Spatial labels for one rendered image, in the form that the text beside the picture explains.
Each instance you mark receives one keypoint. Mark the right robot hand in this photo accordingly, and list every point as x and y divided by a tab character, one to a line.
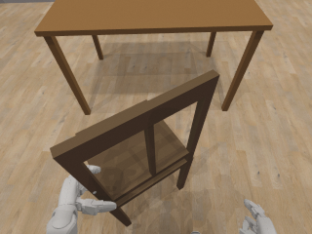
262	224

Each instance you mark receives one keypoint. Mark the left robot hand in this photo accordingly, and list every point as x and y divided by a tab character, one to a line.
72	188

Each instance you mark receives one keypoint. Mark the left robot forearm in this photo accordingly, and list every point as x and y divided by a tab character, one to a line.
63	221

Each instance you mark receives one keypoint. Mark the chair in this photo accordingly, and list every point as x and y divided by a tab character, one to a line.
135	149

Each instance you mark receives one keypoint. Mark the table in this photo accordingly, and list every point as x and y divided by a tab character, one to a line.
121	17

